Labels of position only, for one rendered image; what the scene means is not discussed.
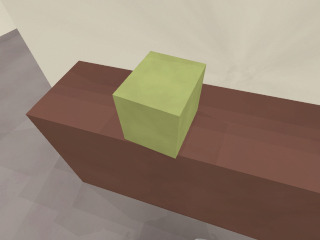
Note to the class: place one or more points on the pedestal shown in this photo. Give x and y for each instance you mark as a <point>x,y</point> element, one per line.
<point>249,163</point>

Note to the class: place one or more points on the carton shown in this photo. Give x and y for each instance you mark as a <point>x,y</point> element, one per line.
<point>158,101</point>

